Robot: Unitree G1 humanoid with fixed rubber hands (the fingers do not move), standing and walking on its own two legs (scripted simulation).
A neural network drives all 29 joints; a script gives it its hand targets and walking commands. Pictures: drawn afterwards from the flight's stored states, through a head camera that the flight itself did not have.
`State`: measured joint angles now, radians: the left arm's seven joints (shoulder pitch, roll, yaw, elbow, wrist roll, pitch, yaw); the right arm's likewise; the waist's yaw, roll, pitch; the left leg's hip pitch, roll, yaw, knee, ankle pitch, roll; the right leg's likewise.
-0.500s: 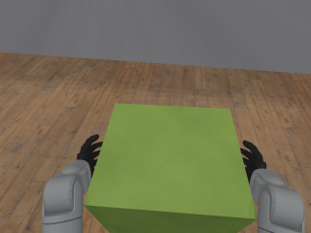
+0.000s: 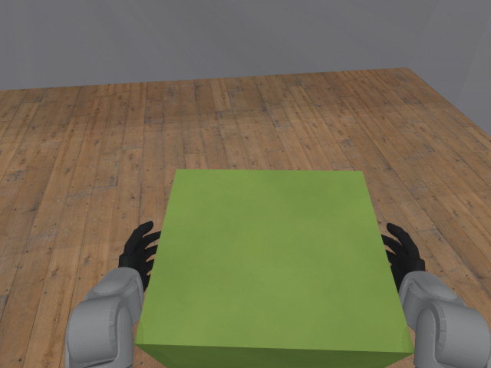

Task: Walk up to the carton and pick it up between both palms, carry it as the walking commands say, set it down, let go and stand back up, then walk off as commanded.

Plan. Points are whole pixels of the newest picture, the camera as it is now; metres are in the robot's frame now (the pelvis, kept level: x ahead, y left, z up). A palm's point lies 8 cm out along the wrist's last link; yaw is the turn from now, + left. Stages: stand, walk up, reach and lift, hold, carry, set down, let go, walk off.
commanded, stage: carry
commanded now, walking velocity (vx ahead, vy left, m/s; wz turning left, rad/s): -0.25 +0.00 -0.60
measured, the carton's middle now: (266, 282) +0.26 +0.01 +0.00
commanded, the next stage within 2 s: none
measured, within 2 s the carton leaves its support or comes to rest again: neither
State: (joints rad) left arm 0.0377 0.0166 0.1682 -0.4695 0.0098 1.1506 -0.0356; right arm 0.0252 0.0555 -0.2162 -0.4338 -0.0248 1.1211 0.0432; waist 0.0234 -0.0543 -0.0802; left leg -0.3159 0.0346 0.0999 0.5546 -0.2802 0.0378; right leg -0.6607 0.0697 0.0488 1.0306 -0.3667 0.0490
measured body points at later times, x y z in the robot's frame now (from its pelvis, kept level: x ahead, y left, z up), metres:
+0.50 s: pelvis -0.21 -0.03 +0.00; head -0.19 -0.05 +0.45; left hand +0.09 +0.03 +0.06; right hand -0.06 -0.32 +0.06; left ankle -0.19 +0.09 -0.67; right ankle -0.16 -0.17 -0.73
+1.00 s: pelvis -0.41 +0.02 -0.01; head -0.40 +0.03 +0.44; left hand -0.08 +0.03 +0.06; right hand -0.32 -0.28 +0.06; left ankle -0.27 +0.09 -0.73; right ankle -0.53 -0.06 -0.73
